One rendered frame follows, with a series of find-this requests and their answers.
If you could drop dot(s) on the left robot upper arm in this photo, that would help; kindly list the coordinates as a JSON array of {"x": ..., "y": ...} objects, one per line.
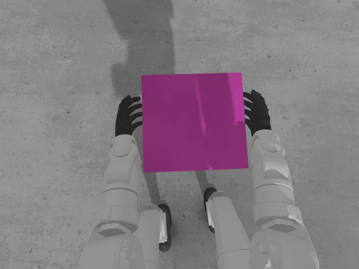
[{"x": 113, "y": 252}]

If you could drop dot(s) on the right robot forearm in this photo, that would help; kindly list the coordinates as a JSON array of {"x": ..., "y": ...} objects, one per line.
[{"x": 275, "y": 207}]

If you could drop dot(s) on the left robot forearm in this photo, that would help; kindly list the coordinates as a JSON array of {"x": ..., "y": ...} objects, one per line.
[{"x": 117, "y": 212}]

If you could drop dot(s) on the robot right hand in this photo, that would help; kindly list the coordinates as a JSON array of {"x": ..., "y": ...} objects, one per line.
[{"x": 259, "y": 117}]

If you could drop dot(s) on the robot left foot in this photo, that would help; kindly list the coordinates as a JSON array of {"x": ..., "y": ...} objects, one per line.
[{"x": 165, "y": 246}]

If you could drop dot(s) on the right robot upper arm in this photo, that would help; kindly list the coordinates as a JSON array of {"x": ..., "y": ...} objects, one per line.
[{"x": 273, "y": 249}]

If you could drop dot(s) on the carton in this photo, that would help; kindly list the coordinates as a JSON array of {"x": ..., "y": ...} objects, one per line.
[{"x": 193, "y": 122}]

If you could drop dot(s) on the robot left hand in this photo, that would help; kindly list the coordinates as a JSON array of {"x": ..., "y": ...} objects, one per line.
[{"x": 124, "y": 119}]

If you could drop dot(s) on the right robot shin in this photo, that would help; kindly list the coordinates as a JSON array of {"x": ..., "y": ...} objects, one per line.
[{"x": 218, "y": 194}]

